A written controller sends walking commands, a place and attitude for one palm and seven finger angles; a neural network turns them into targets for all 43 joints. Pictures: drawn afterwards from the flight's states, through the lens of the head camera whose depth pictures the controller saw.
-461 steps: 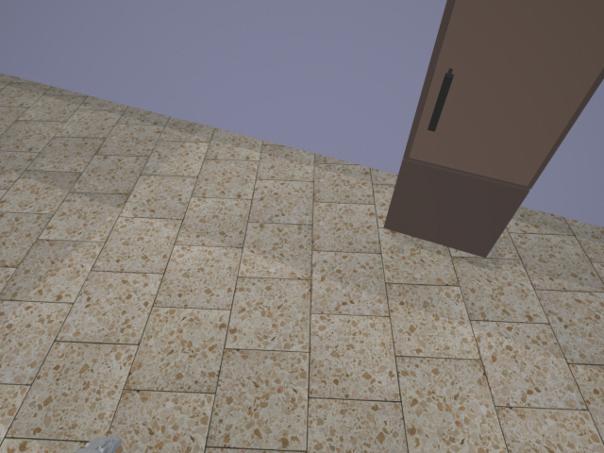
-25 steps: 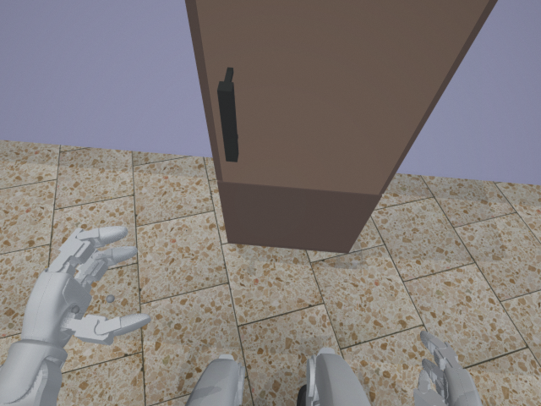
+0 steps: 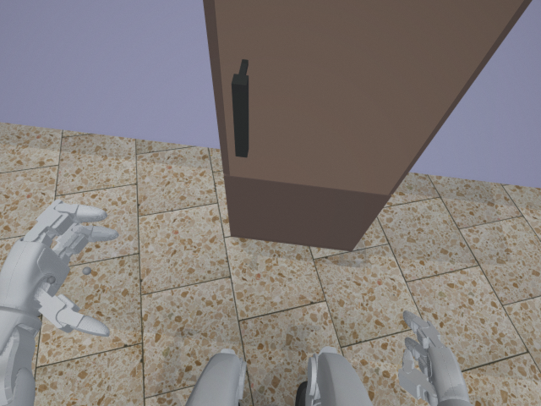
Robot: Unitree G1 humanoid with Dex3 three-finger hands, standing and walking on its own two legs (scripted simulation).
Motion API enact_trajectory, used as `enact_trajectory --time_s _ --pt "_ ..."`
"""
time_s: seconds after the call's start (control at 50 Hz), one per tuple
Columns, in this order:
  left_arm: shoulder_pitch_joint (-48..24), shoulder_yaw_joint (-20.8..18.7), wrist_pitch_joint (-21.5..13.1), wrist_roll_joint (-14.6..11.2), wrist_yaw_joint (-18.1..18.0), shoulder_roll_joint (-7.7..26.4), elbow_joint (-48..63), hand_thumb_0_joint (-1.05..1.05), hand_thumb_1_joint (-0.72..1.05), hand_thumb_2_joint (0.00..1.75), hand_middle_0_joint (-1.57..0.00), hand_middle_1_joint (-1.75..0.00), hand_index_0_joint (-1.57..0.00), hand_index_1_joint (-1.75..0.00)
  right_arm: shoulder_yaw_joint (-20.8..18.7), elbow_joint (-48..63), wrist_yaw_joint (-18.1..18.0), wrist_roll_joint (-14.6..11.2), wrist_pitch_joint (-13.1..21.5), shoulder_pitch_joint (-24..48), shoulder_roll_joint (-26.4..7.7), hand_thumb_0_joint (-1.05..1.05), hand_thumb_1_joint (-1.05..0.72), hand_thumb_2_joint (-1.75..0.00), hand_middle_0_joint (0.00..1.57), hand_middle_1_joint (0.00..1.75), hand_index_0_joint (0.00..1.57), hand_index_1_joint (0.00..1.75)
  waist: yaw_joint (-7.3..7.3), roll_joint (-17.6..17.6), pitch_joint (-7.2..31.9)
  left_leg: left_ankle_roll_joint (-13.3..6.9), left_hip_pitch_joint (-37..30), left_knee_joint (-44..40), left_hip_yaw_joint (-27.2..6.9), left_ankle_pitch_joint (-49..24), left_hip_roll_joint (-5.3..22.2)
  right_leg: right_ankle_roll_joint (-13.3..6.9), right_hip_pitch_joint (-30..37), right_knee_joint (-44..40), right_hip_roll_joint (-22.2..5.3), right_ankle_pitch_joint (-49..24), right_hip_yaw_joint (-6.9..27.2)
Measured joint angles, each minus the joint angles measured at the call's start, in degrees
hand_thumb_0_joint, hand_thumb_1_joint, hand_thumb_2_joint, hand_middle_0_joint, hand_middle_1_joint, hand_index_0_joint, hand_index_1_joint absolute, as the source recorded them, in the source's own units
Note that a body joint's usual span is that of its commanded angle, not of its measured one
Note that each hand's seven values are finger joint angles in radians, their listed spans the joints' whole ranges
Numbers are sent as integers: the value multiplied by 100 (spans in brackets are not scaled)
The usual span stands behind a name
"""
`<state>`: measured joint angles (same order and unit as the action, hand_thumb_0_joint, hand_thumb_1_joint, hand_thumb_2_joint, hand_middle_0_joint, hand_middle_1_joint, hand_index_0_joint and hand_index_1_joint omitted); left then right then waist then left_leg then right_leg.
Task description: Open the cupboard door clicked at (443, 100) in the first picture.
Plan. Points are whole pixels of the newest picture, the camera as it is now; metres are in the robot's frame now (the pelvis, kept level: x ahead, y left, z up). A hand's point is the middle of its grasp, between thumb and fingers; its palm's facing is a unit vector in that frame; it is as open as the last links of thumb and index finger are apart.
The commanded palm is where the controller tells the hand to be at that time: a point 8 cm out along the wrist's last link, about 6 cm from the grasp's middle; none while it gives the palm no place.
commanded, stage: raise the hand with hooked fingers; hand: left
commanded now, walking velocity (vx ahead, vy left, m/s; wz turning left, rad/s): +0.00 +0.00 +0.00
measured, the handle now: (243, 112) +0.59 +0.10 +0.02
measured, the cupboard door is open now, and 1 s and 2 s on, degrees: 0 0 0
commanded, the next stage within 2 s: move the hooked fingers beside the handle in 0.62 s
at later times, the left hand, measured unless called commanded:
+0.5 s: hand (85, 263) +0.28 +0.27 +0.04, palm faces -0.04 -1.00 -0.06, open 14.0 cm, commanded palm +0.26 +0.32 +0.05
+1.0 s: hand (113, 236) +0.32 +0.25 +0.03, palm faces -0.08 -1.00 -0.02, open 14.0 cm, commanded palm +0.32 +0.30 +0.04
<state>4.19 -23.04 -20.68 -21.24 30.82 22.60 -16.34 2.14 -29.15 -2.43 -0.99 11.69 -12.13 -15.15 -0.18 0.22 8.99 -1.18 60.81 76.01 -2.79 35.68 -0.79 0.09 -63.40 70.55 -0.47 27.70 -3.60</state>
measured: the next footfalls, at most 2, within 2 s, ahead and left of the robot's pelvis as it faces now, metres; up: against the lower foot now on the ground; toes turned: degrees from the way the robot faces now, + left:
none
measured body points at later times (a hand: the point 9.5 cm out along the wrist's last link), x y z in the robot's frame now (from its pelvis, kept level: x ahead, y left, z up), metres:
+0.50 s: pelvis +0.00 +0.00 +0.00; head +0.10 +0.02 +0.44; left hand +0.28 +0.32 +0.05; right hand +0.17 -0.26 -0.08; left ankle +0.00 +0.10 -0.62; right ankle +0.06 -0.13 -0.62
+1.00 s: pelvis -0.01 +0.00 -0.01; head +0.11 +0.02 +0.43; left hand +0.32 +0.30 +0.04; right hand +0.17 -0.26 -0.09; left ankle +0.00 +0.10 -0.62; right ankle +0.06 -0.13 -0.62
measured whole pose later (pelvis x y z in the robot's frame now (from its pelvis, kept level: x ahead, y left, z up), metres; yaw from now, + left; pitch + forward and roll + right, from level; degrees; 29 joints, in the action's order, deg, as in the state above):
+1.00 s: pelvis -0.01 +0.00 -0.01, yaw +0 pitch +22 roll -3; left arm -9.2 -22.8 -19.7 -19.0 31.2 24.0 -26.3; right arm 2.1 -30.4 -3.7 -1.4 9.5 -12.3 -16.3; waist -1.8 -0.2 9.0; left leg -0.8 63.8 77.4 -2.9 35.6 -0.5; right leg -0.3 -66.5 72.0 -0.2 27.5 -3.7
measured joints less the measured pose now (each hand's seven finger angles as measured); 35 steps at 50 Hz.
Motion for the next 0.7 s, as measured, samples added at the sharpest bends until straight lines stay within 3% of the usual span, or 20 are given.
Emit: enact_trajectory --time_s 0.22,0.38,0.7 --pt "-360 -286 40 -125 263 216 -422 -1 -50 31 -30 -120 -30 -120 -71 -74 -13 -37 -102 -123 -123 1 -90 -90 21 30 20 30 -74 -3 -19 0 96 18 28 -9 30 -7 -114 16 32 -28 27" --pt "-232 -246 -1 -97 190 155 -324 -1 -50 30 -30 -120 -30 -120 -113 -45 7 -39 -137 -177 -147 1 -90 -90 21 30 20 30 -136 -11 -8 6 70 -33 50 -40 38 -10 -101 -24 41 -62 49" --pt "-274 -222 -55 -91 213 136 -454 -1 -50 30 -30 -120 -31 -120 -24 -3 -45 -43 -181 -101 -81 1 -90 -90 21 30 20 30 -86 -9 20 34 56 -20 20 -43 39 -43 -91 12 42 -45 22"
